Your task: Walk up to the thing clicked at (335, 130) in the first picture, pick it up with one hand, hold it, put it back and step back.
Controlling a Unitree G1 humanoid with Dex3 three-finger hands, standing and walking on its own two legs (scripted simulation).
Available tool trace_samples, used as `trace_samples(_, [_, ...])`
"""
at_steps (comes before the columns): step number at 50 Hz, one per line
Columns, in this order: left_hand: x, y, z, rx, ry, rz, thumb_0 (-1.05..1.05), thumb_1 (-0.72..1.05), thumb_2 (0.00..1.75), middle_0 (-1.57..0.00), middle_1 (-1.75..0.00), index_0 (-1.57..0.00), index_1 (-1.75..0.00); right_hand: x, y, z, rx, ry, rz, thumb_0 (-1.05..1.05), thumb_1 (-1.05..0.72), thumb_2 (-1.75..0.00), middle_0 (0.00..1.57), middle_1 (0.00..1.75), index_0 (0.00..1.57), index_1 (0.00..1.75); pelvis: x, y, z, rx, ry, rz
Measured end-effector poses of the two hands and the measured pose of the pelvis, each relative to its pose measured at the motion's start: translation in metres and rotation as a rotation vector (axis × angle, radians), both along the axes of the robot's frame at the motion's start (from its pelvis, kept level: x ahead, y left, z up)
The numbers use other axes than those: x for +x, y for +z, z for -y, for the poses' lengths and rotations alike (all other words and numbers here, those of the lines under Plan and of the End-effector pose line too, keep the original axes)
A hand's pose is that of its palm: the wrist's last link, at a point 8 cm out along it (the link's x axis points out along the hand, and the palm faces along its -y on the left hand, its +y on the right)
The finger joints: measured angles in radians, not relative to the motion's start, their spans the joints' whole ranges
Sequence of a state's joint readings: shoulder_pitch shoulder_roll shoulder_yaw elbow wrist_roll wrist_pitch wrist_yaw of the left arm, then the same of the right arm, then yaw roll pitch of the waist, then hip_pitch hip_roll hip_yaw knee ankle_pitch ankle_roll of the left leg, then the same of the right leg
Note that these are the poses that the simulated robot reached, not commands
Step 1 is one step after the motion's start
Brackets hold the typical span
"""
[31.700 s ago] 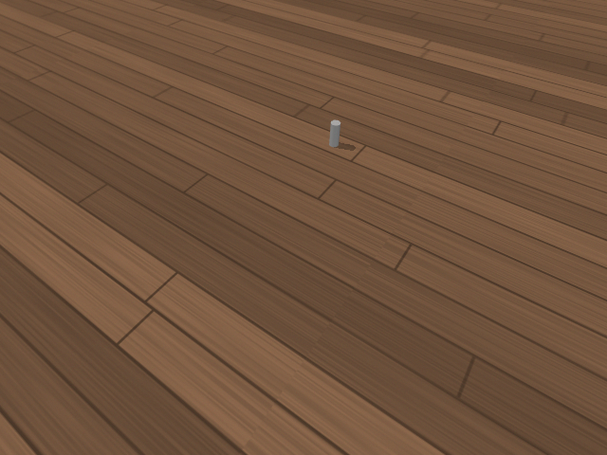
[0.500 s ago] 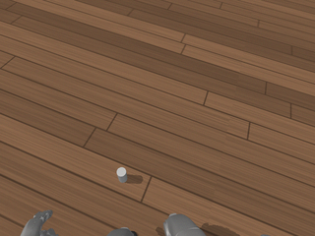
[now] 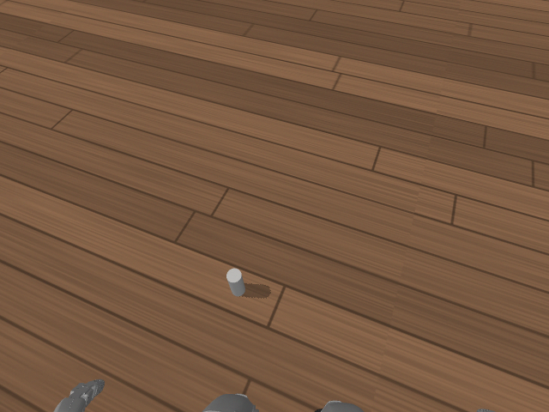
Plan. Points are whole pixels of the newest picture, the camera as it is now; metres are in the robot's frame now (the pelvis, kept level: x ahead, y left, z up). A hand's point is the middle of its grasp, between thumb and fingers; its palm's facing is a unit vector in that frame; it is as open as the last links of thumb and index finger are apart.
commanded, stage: step back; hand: left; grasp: from the side
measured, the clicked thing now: (236, 282) +0.56 +0.17 -0.70
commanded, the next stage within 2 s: none
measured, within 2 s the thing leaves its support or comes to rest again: neither
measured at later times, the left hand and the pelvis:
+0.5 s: hand out of the picture -0.07 +0.27 -0.16, palm faces -0.06 -0.91 -0.41, open 7.4 cm; pelvis -0.16 -0.01 -0.02, yaw -4 degrees
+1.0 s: hand out of the picture -0.20 +0.26 -0.15, palm faces -0.01 -0.93 -0.38, open 7.4 cm; pelvis -0.33 -0.01 +0.00, yaw -1 degrees
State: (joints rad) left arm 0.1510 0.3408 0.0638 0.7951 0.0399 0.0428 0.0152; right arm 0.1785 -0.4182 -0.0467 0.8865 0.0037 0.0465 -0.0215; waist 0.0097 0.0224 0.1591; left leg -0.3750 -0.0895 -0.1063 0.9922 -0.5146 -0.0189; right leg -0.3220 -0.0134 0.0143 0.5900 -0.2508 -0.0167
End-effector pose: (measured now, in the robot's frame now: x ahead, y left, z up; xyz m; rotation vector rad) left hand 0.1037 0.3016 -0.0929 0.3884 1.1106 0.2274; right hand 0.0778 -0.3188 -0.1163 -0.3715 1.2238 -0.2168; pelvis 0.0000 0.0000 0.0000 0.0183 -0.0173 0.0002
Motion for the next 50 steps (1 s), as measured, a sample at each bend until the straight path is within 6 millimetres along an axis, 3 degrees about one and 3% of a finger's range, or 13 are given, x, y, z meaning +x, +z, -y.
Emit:
trace_samples(6, [-0.023, -0.020, -0.017, -0.038, 0.003, 0.054, 0.01, 0.90, 0.90, -0.21, -0.30, -0.20, -0.30, -0.030, 0.001, -0.016, -0.034, 0.039, 0.003, 0.01, -0.90, -0.90, 0.20, 0.30, 0.20, 0.30, -0.040, -0.012, -0.013, 0.009, 0.028, 0.023])
trace_samples(12, [-0.064, -0.021, -0.022, -0.060, 0.027, 0.007, 0.01, 0.90, 0.90, -0.20, -0.30, -0.20, -0.30, -0.061, 0.021, -0.031, -0.024, 0.044, 0.044, 0.01, -0.90, -0.90, 0.20, 0.30, 0.21, 0.30, -0.072, -0.001, -0.017, -0.036, 0.016, 0.021])
trace_samples(18, [-0.115, -0.023, -0.024, -0.045, 0.021, -0.040, 0.01, 0.90, 0.90, -0.20, -0.30, -0.20, -0.30, -0.081, 0.027, -0.027, -0.033, 0.043, 0.111, 0.01, -0.90, -0.90, 0.20, 0.30, 0.21, 0.30, -0.109, 0.000, -0.012, -0.042, -0.024, 0.014])
trace_samples(23, [-0.160, -0.027, -0.015, -0.017, -0.006, -0.090, 0.01, 0.90, 0.90, -0.20, -0.30, -0.20, -0.30, -0.106, 0.017, -0.009, -0.027, 0.036, 0.166, 0.01, -0.90, -0.90, 0.20, 0.30, 0.21, 0.30, -0.147, -0.011, 0.000, -0.032, -0.062, 0.015])
trace_samples(27, [-0.201, -0.024, 0.001, -0.007, -0.009, -0.104, 0.01, 0.90, 0.90, -0.20, -0.30, -0.20, -0.30, -0.139, 0.003, 0.009, -0.010, -0.002, 0.160, 0.01, -0.90, -0.90, 0.20, 0.30, 0.21, 0.30, -0.178, -0.015, 0.010, -0.056, -0.049, 0.030])
trace_samples(31, [-0.234, -0.011, 0.008, -0.006, 0.006, -0.104, 0.01, 0.90, 0.90, -0.21, -0.30, -0.20, -0.30, -0.180, 0.003, 0.014, 0.003, -0.026, 0.106, 0.01, -0.90, -0.90, 0.20, 0.30, 0.20, 0.30, -0.200, -0.006, 0.012, -0.002, -0.051, 0.024])
trace_samples(36, [-0.248, -0.006, 0.005, 0.010, 0.001, -0.047, 0.01, 0.90, 0.90, -0.21, -0.30, -0.21, -0.30, -0.233, 0.000, 0.011, -0.006, -0.012, 0.033, 0.01, -0.90, -0.90, 0.20, 0.30, 0.20, 0.30, -0.230, -0.005, 0.010, 0.000, -0.016, 0.014])
trace_samples(42, [-0.260, -0.021, -0.009, -0.010, 0.004, 0.046, 0.01, 0.90, 0.90, -0.21, -0.30, -0.20, -0.30, -0.288, -0.005, -0.004, -0.020, 0.017, -0.032, 0.01, -0.90, -0.90, 0.20, 0.30, 0.20, 0.30, -0.277, -0.016, 0.002, 0.018, 0.017, 0.037])
trace_samples(46, [-0.282, -0.020, -0.005, -0.033, 0.007, 0.028, 0.01, 0.90, 0.90, -0.20, -0.30, -0.20, -0.30, -0.314, 0.007, -0.009, -0.015, 0.020, -0.013, 0.01, -0.90, -0.90, 0.20, 0.30, 0.21, 0.30, -0.303, -0.007, 0.004, -0.020, 0.015, 0.031])
trace_samples(50, [-0.316, -0.019, 0.001, -0.041, -0.002, 0.004, 0.01, 0.90, 0.90, -0.20, -0.30, -0.20, -0.30, -0.328, 0.017, -0.002, -0.029, 0.020, 0.039, 0.01, -0.90, -0.90, 0.20, 0.30, 0.21, 0.30, -0.330, -0.003, 0.009, -0.034, -0.012, 0.018])
